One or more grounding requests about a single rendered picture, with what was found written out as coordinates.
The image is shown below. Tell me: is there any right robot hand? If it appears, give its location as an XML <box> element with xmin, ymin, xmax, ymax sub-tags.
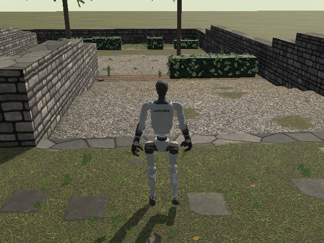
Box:
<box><xmin>181</xmin><ymin>141</ymin><xmax>192</xmax><ymax>152</ymax></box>

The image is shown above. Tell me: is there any right robot forearm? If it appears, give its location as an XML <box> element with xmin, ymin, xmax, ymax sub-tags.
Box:
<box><xmin>181</xmin><ymin>122</ymin><xmax>191</xmax><ymax>143</ymax></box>

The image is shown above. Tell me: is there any left robot hand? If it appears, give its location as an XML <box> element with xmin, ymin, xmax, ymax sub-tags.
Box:
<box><xmin>131</xmin><ymin>144</ymin><xmax>143</xmax><ymax>156</ymax></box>

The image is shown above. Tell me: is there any robot torso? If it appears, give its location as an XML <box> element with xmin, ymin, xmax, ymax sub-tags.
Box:
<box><xmin>150</xmin><ymin>100</ymin><xmax>174</xmax><ymax>152</ymax></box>

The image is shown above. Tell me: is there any robot left upper arm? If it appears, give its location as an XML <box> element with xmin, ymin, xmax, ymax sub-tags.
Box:
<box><xmin>138</xmin><ymin>102</ymin><xmax>151</xmax><ymax>131</ymax></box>

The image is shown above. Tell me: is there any left robot foot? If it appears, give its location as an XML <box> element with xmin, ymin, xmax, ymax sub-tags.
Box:
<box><xmin>149</xmin><ymin>193</ymin><xmax>157</xmax><ymax>206</ymax></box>

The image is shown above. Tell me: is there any robot right upper arm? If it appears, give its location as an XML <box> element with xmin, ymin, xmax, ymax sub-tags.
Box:
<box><xmin>173</xmin><ymin>102</ymin><xmax>186</xmax><ymax>130</ymax></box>

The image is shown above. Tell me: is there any left robot forearm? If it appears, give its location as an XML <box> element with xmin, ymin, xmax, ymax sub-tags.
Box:
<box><xmin>133</xmin><ymin>123</ymin><xmax>143</xmax><ymax>146</ymax></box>

